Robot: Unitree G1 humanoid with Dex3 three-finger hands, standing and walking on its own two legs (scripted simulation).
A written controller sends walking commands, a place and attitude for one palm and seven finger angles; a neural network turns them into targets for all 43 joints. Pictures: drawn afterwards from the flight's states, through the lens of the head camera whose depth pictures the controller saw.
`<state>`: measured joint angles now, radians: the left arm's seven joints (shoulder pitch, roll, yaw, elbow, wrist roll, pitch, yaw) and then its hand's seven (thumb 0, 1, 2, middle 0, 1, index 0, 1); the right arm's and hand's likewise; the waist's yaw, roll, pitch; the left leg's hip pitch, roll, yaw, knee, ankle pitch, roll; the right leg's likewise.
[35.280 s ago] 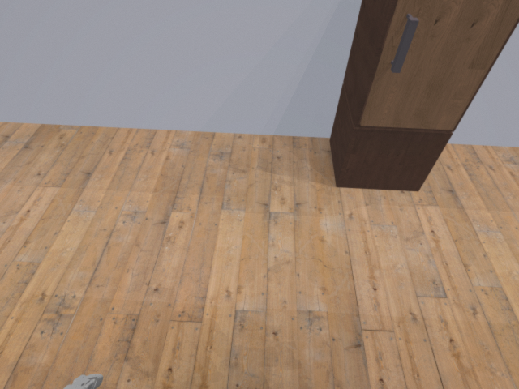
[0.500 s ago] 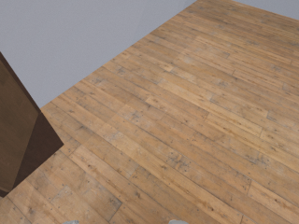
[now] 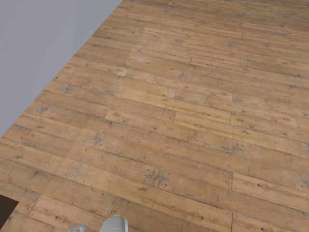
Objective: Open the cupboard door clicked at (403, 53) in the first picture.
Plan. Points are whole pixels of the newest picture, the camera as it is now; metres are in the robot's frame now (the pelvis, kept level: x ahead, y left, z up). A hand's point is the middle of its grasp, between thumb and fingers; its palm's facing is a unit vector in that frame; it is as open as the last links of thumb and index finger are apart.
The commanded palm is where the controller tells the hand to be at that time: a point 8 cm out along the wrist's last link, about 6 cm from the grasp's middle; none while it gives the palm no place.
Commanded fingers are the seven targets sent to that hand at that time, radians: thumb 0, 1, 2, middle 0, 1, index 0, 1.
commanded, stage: walk to a spot facing it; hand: left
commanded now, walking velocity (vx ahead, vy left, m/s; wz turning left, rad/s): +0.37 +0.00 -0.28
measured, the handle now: out of the picture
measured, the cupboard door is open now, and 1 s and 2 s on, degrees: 41 41 41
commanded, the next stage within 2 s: turn to face it in 0.86 s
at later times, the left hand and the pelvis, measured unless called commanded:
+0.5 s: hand (104, 160) +0.35 +0.18 -0.16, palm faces -0.18 -0.97 -0.18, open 7.4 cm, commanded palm none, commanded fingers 0.00 0.90 0.90 -0.20 -0.30 -0.20 -0.30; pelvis +0.23 +0.01 +0.01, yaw -11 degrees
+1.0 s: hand (130, 127) +0.50 +0.11 -0.19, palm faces -0.18 -0.97 -0.16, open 7.3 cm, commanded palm none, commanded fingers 0.00 0.90 0.90 -0.20 -0.30 -0.20 -0.30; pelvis +0.48 -0.07 -0.01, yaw -14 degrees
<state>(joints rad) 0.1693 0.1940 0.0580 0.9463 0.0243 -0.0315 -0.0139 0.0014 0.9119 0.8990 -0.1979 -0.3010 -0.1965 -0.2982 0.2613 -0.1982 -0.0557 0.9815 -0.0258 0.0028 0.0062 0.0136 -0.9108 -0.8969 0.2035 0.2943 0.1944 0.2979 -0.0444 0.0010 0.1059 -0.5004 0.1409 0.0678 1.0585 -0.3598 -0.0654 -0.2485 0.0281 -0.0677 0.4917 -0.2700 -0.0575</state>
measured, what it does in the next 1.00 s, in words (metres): walks ahead: left foot, then right foot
